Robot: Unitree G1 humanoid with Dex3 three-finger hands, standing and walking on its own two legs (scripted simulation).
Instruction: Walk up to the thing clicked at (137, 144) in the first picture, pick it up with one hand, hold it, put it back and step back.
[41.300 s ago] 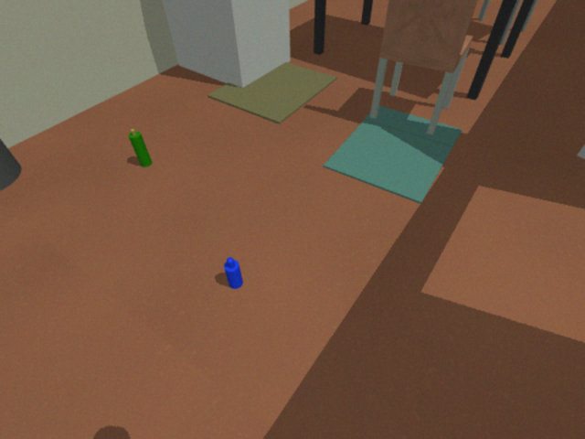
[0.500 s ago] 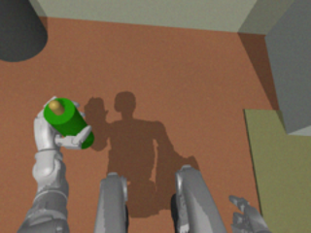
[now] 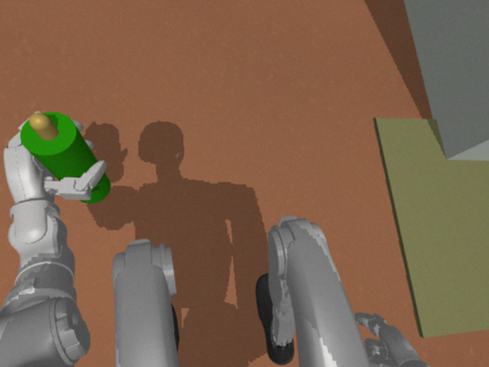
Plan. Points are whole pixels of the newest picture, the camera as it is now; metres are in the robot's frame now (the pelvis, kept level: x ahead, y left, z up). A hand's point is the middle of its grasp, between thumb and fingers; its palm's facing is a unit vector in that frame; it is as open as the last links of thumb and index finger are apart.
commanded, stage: crouch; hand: left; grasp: from the side
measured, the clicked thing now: (70, 160) +0.46 +0.22 -0.06
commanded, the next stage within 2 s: lower in 0.60 s
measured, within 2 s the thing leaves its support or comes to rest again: neither
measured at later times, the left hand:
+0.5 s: hand (86, 171) +0.47 +0.23 -0.13, palm faces +0.10 -0.99 -0.05, open 8.9 cm
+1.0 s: hand (100, 178) +0.47 +0.22 -0.19, palm faces +0.11 -0.99 -0.04, open 8.9 cm
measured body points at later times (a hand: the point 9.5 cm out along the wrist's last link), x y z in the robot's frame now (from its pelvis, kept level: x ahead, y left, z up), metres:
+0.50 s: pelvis +0.00 +0.01 -0.05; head +0.23 +0.08 +0.33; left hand +0.46 +0.28 -0.13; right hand +0.08 -0.27 -0.14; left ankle +0.09 +0.14 -0.34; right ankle +0.11 -0.13 -0.34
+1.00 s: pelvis +0.00 +0.01 -0.06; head +0.25 +0.10 +0.30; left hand +0.46 +0.27 -0.19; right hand +0.07 -0.27 -0.15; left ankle +0.09 +0.14 -0.34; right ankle +0.11 -0.13 -0.34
